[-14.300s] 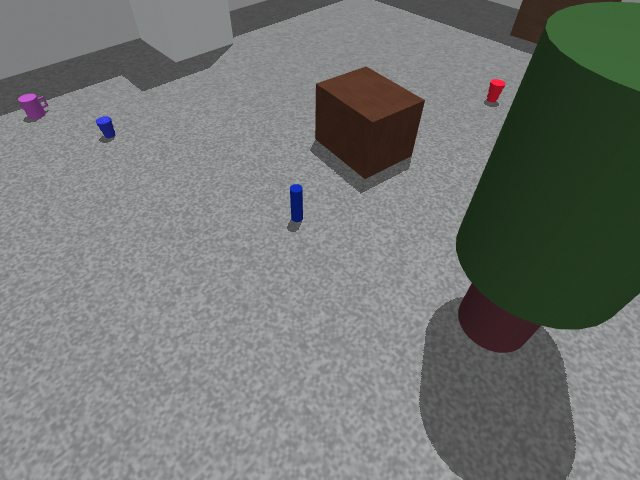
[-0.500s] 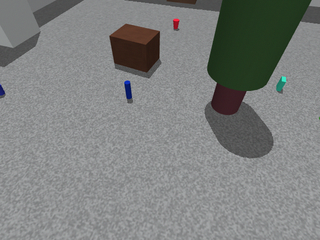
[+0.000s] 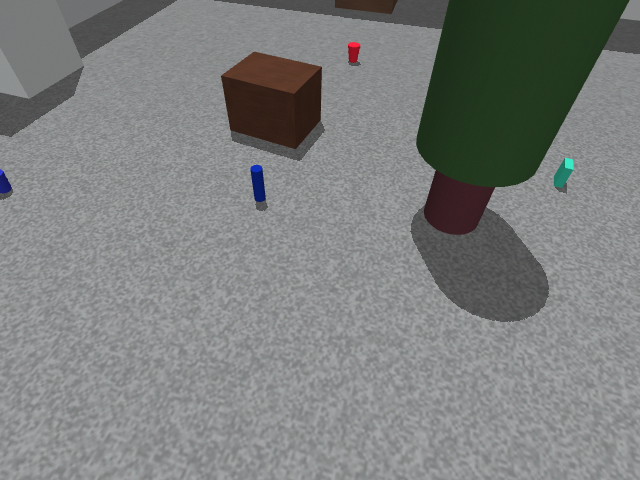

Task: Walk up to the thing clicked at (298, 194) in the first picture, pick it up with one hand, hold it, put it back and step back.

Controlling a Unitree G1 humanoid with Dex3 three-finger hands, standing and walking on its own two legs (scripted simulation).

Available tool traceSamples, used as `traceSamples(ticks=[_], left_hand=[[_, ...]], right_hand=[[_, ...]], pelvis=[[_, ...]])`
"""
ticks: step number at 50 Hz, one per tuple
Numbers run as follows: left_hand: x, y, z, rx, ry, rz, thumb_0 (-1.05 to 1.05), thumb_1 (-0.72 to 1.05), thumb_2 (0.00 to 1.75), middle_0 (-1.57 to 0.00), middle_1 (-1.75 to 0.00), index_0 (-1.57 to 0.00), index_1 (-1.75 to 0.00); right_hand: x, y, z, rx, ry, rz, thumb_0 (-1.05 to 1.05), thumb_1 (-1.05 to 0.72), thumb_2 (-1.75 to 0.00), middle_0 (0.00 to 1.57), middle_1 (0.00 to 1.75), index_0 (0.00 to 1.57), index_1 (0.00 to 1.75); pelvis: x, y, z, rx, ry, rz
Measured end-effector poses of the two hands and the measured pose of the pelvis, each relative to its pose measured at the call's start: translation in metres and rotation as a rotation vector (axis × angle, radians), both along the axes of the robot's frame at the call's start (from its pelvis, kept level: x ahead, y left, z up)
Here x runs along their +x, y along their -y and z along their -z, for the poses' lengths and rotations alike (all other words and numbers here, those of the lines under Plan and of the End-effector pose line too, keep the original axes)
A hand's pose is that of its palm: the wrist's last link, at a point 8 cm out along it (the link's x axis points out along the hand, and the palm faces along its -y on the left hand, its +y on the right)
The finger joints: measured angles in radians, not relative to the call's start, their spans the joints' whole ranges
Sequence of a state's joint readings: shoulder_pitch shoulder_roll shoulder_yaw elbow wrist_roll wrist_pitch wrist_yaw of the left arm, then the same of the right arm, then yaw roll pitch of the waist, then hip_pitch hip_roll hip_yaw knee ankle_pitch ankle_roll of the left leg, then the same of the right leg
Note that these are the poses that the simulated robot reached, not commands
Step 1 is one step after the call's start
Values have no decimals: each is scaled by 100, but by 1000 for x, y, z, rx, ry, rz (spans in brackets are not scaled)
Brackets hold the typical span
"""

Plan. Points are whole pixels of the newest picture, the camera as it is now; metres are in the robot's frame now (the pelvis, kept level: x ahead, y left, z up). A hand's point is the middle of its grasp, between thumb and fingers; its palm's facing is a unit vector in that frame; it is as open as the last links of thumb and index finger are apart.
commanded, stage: stand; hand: left
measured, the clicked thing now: (258, 183) +1.45 +0.26 -0.69
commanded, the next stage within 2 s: walk up in 0.08 s
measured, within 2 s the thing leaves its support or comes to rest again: neither
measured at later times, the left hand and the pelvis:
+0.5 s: hand out of the picture +0.13 +0.23 -0.13, palm faces +0.03 -0.90 -0.44, open 7.4 cm; pelvis +0.10 -0.07 -0.01, yaw +0 degrees
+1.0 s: hand (183, 332) +0.40 +0.25 -0.16, palm faces +0.01 -0.95 -0.32, open 7.4 cm; pelvis +0.35 -0.02 -0.01, yaw +3 degrees
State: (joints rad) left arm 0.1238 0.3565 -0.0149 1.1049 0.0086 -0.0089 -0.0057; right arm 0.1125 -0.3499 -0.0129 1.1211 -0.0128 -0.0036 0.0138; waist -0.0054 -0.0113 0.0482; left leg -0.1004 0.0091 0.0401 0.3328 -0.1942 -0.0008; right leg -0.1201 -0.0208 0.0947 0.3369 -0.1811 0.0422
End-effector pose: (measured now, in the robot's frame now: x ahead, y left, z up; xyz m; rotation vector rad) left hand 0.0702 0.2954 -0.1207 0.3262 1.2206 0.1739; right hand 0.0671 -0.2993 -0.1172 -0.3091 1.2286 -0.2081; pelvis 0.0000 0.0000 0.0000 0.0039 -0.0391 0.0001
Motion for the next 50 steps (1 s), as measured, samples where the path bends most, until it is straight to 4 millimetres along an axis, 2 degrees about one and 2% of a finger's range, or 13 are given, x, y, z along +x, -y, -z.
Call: traceSamples(ticks=[6,9,15,19,22,27,30,33,38,43,46,50], left_hand=[[-1,-2,-2,-6,4,-3,0,90,90,-20,-30,-20,-30],[2,-6,-8,4,-6,10,0,90,90,-20,-30,-20,-30],[34,-8,-23,61,22,35,0,90,90,-20,-30,-20,-30],[55,2,-24,117,69,21,0,90,90,-20,-30,-20,-30],[54,15,-26,128,87,-28,0,90,90,-20,-30,-20,-30],[55,35,-29,92,28,-74,0,90,90,-20,-30,-20,-30],[69,42,-24,69,10,-90,0,90,90,-20,-30,-20,-30],[91,45,-16,44,5,-102,0,90,90,-21,-30,-20,-30],[140,36,6,10,-4,-113,0,90,90,-21,-30,-20,-30],[204,14,33,-4,-37,-117,0,90,90,-21,-30,-20,-30],[252,11,27,-17,-29,-77,1,90,90,-20,-30,-20,-30],[325,5,7,-15,65,-30,1,90,90,-20,-30,-20,-30]], right_hand=[[3,1,-1,14,21,-2,1,-91,-89,20,30,20,30],[2,11,-4,23,55,18,1,-90,-89,20,30,20,30],[-7,54,-1,0,12,52,1,-90,-89,21,30,21,30],[9,90,19,-21,-25,59,1,-90,-89,21,30,20,30],[40,99,25,-20,-37,34,1,-91,-89,20,30,20,30],[107,93,9,27,44,-26,1,-91,-89,20,30,20,30],[142,90,2,35,60,-60,1,-91,-89,20,30,20,30],[175,86,-2,26,43,-90,1,-91,-89,20,30,20,30],[244,73,-2,-5,19,-143,1,-91,-89,20,30,20,30],[325,48,-1,-41,90,-168,1,-91,-89,20,30,20,30],[356,36,-9,-34,161,-134,1,-91,-89,20,30,20,30],[378,28,-19,-26,171,-102,1,-90,-89,20,30,20,30]], pelvis=[[2,1,0,3,-4,2],[10,6,0,4,-15,23],[33,31,4,11,-2,31],[59,54,21,2,13,28],[79,62,21,-16,16,7],[115,69,6,-20,17,4],[139,71,4,-29,10,-7],[167,69,6,-38,1,-23],[222,57,17,-54,-8,-52],[282,35,32,-4,-10,-60],[312,26,26,-19,-6,-62],[351,22,13,-3,0,-49]])
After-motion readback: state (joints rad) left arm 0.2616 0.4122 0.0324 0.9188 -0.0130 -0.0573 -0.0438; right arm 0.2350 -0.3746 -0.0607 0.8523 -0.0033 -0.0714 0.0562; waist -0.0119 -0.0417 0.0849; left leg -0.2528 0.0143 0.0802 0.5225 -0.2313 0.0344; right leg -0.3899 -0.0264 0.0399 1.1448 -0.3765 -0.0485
